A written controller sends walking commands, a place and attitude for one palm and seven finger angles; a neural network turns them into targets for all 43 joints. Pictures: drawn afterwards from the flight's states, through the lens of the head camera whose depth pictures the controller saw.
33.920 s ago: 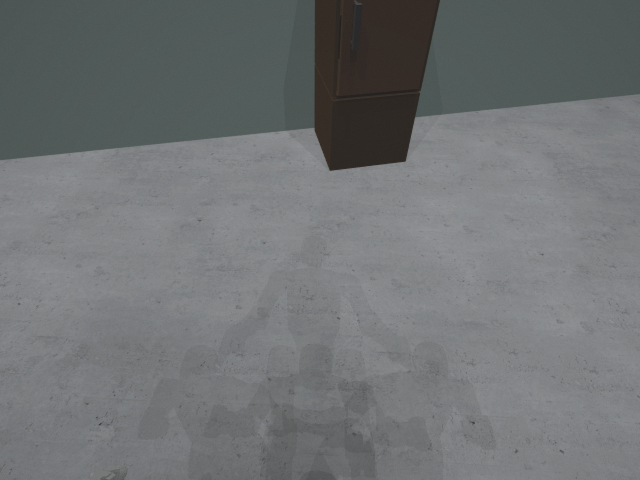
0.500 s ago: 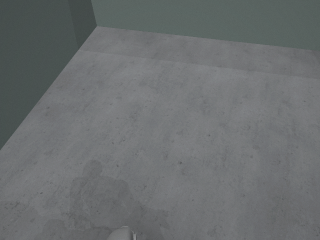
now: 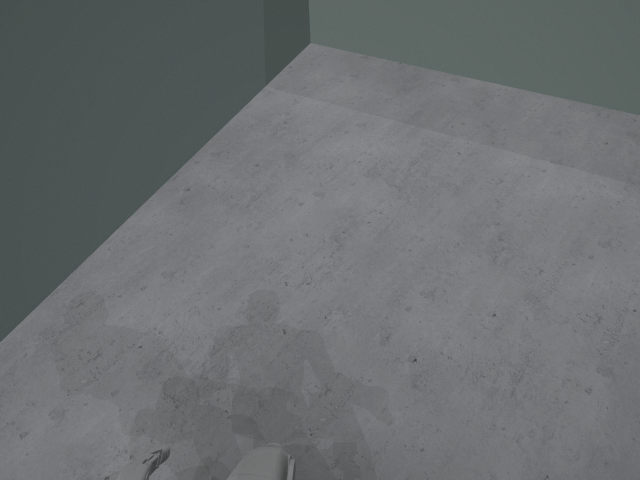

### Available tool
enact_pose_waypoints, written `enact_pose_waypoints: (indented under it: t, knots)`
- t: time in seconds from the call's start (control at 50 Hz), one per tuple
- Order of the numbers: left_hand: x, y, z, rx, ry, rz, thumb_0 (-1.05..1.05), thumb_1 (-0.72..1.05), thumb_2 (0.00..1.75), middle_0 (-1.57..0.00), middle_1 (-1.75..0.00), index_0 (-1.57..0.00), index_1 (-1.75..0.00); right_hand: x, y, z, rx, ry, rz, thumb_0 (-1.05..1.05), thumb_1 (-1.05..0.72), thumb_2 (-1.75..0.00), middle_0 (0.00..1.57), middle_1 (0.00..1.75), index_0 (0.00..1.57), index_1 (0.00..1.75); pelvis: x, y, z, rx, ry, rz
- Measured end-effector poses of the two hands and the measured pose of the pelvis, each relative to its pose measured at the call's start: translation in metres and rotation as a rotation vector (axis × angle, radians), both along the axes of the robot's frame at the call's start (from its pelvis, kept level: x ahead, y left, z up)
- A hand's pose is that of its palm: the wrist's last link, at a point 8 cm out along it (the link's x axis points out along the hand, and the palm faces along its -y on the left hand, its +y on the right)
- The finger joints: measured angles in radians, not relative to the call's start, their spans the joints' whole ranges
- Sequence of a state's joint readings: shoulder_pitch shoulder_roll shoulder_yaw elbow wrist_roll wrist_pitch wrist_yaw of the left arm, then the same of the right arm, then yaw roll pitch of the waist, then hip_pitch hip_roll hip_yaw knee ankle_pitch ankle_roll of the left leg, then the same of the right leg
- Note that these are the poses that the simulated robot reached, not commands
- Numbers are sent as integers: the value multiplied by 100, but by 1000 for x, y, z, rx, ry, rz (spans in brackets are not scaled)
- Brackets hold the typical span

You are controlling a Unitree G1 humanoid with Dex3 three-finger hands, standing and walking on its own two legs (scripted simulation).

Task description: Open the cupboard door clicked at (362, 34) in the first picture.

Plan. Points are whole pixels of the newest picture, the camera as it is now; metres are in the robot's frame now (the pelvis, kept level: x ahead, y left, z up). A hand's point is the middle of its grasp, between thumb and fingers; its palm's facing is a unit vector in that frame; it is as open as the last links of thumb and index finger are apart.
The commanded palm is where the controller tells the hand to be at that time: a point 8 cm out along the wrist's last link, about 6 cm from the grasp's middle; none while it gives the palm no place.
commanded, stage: turn to face it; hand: left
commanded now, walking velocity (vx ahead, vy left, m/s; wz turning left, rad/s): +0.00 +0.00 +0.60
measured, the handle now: out of the picture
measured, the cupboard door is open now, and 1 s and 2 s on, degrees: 44 44 44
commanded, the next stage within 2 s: none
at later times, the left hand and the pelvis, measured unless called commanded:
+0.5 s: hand out of the picture +0.06 +0.21 -0.15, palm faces +0.33 -0.89 -0.31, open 7.4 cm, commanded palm none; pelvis +0.04 -0.04 -0.01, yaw +19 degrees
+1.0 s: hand out of the picture +0.00 +0.19 -0.16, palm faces +0.61 -0.75 -0.26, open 7.4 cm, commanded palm none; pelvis +0.05 -0.04 +0.01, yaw +38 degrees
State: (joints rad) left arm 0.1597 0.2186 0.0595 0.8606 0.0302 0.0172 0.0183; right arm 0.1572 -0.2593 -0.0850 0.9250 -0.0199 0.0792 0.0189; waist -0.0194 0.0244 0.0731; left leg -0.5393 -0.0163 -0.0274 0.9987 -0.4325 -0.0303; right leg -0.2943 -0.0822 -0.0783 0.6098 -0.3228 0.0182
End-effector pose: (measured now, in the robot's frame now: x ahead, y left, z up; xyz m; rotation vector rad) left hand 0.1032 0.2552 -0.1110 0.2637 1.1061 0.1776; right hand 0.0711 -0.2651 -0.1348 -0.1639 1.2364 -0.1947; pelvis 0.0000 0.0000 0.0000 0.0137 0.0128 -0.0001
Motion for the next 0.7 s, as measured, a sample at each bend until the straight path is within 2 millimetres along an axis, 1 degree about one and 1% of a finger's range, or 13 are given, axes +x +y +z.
enact_pose_waypoints:
  t: [0.06, 0.14, 0.18, 0.22, 0.26, 0.32, 0.38, 0.44, 0.48, 0.52, 0.58, 0.64, 0.7]
  knots:
    - [-14, -7, 1, -12, 37, 42, 0, 91, 90, -20, -30, -20, -30, 19, -8, 11, -8, 1, 38, 0, -91, -90, 20, 29, 20, 30, 8, -7, 8, 20, 0, 43]
    - [-36, -11, -6, -45, 78, 100, 1, 90, 90, -20, -30, -20, -30, 53, -5, 19, -21, -11, 122, 0, -91, -90, 20, 29, 20, 30, 17, -9, 10, 37, 2, 98]
    - [-49, -9, -14, -63, 101, 137, 1, 90, 90, -20, -30, -20, -30, 73, 2, 20, -32, -30, 171, 0, -91, -90, 20, 29, 20, 30, 20, -6, 6, 33, 2, 126]
    - [-61, -2, -27, -77, 124, 176, 1, 90, 90, -20, -30, -20, -30, 93, 9, 16, -48, -69, 219, 0, -91, -90, 20, 29, 20, 30, 24, -1, -4, 7, 6, 150]
    - [-71, 4, -35, -73, 154, 210, 1, 90, 90, -20, -30, -20, -30, 106, 15, 15, -58, -94, 252, 0, -91, -90, 20, 29, 20, 30, 23, -1, -9, 8, 5, 178]
    - [-74, 8, -32, -57, 160, 261, 1, 90, 90, -20, -30, -20, -30, 113, 19, 18, -63, -93, 298, 0, -91, -90, 20, 29, 20, 30, 24, -8, -5, -1, 0, 216]
    - [-69, 7, -22, -45, 120, 299, 1, 91, 90, -20, -30, -20, -30, 116, 19, 16, -54, -66, 334, 0, -91, -90, 20, 29, 21, 30, 26, -16, -1, -12, -5, 255]
    - [-63, 1, -12, -25, 67, 324, 1, 91, 90, -20, -30, -20, -30, 121, 14, 9, -34, -40, 362, 0, -90, -90, 20, 30, 21, 30, 31, -27, -1, -17, -9, 294]
    - [-62, -4, -9, -1, 29, 339, 1, 91, 90, -20, -30, -20, -30, 128, 8, 1, -17, -33, 375, 0, -90, -90, 20, 30, 21, 30, 36, -37, -6, -6, -5, 321]
    - [-67, -12, -7, 18, 14, 357, 1, 91, 90, -20, -30, -20, -30, 137, 4, -5, -6, -26, 390, 0, -90, -90, 20, 30, 21, 30, 38, -44, -9, 0, -11, 350]
    - [-79, -25, -2, 9, 27, 399, 1, 91, 90, -20, -30, -20, -30, 151, 4, -1, -1, -17, 421, 0, -91, -90, 20, 30, 21, 30, 40, -47, -3, 2, -18, 397]
    - [-90, -38, -2, -22, 54, 438, 1, 91, 90, -20, -30, -20, -30, 163, 12, 9, 4, -17, 453, 0, -91, -90, 20, 29, 20, 30, 44, -48, 5, 12, -11, 439]
    - [-102, -48, -7, -61, 64, 480, 1, 90, 90, -20, -30, -20, -30, 174, 26, 17, 1, -20, 507, 0, -91, -90, 20, 29, 20, 30, 46, -46, 8, 20, -2, 479]
